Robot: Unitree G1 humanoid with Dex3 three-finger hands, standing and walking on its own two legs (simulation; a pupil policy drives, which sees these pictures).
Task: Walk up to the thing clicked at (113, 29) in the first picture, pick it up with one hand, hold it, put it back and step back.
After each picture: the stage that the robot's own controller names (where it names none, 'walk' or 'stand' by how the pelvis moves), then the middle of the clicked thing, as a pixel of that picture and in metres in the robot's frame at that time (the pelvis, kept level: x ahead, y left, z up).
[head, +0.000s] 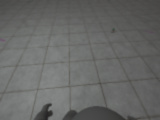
stand; (113, 30) +2.23 -0.61 -0.72
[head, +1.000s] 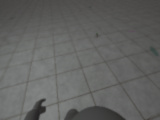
walk; (96, 35) +2.16 -0.07 -0.70
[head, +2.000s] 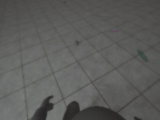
walk; (76, 43) +1.50 +0.36 -0.71
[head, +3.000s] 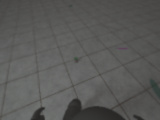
walk; (76, 60) +1.00 +0.32 -0.71
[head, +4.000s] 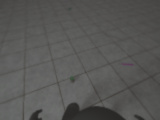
walk; (72, 79) +0.58 +0.26 -0.70
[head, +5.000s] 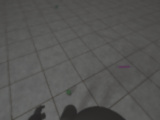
stand; (68, 92) +0.36 +0.22 -0.70
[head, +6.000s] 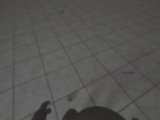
stand; (69, 98) +0.31 +0.23 -0.71
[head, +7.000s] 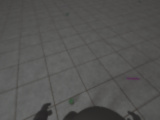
stand; (71, 102) +0.28 +0.21 -0.72
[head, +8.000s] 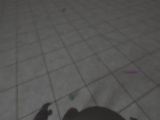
stand; (71, 97) +0.31 +0.22 -0.72
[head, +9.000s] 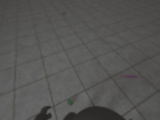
stand; (70, 102) +0.27 +0.23 -0.73
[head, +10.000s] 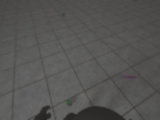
stand; (69, 103) +0.27 +0.24 -0.73
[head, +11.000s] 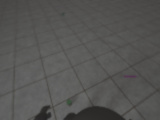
stand; (69, 102) +0.27 +0.24 -0.73
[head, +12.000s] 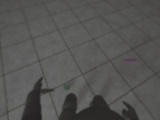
go down; (66, 87) +0.30 +0.23 -0.63
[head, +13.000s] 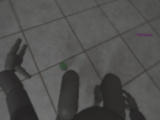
go down; (63, 66) +0.38 +0.22 -0.32
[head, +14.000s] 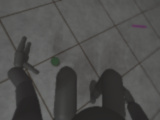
close in; (55, 62) +0.37 +0.23 -0.28
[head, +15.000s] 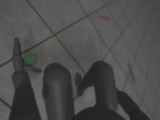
close; (30, 60) +0.37 +0.26 -0.22
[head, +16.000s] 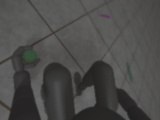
close; (29, 58) +0.37 +0.26 -0.22
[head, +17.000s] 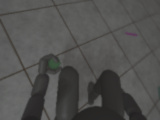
lift; (53, 65) +0.32 +0.25 -0.12
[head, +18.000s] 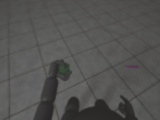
lift; (64, 72) +0.32 +0.18 +0.03
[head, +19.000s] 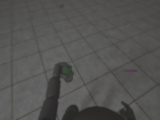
hold; (67, 73) +0.32 +0.16 +0.00
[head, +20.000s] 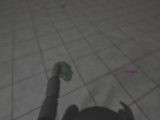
hold; (66, 73) +0.32 +0.17 +0.00
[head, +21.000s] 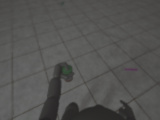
crouch; (67, 73) +0.32 +0.16 -0.01
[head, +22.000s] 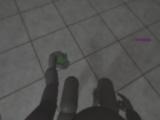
crouch; (63, 61) +0.39 +0.19 -0.09
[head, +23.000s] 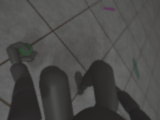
lower; (27, 53) +0.41 +0.26 -0.23
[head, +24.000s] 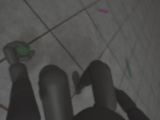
lower; (23, 52) +0.41 +0.27 -0.23
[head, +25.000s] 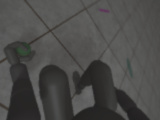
lower; (24, 52) +0.40 +0.27 -0.23
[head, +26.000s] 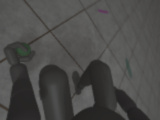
lower; (24, 53) +0.41 +0.26 -0.23
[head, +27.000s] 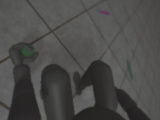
loosen; (27, 53) +0.40 +0.26 -0.23
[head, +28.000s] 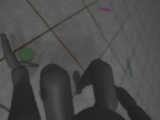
withdraw; (26, 55) +0.39 +0.25 -0.23
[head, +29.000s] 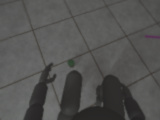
walk; (71, 64) +0.41 +0.19 -0.36
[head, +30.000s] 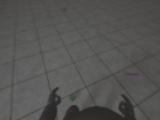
stand; (72, 97) +0.32 +0.17 -0.66
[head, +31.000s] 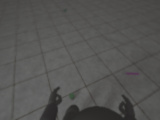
stand; (72, 96) +0.34 +0.19 -0.67
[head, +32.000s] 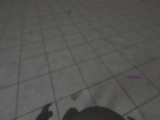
stand; (73, 97) +0.34 +0.18 -0.71
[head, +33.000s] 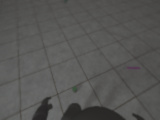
walk; (74, 89) +0.36 +0.17 -0.71
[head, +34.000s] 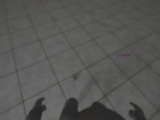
walk; (74, 77) +0.51 +0.17 -0.70
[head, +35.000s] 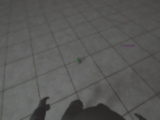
walk; (79, 61) +0.84 +0.22 -0.69
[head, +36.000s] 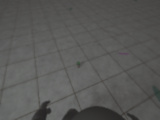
stand; (78, 64) +0.94 +0.20 -0.71
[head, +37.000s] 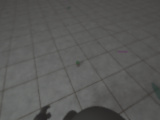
stand; (77, 63) +0.95 +0.21 -0.73
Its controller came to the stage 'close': yes
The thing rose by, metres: 0.72
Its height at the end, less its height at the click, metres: +0.00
